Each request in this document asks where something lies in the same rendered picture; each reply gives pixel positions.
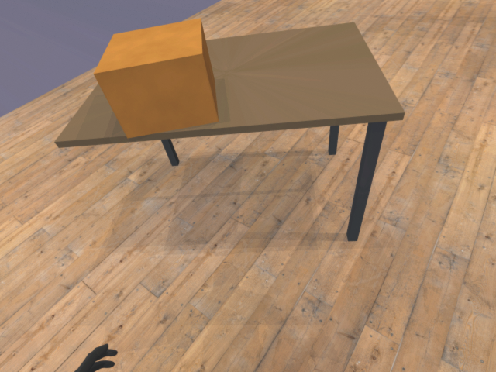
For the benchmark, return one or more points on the robot left hand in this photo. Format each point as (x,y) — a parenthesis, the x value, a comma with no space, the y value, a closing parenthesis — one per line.
(89,364)

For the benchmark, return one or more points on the carton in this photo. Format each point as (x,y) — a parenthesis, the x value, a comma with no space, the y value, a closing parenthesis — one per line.
(159,79)

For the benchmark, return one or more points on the table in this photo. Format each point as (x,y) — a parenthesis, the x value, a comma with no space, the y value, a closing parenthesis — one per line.
(291,79)

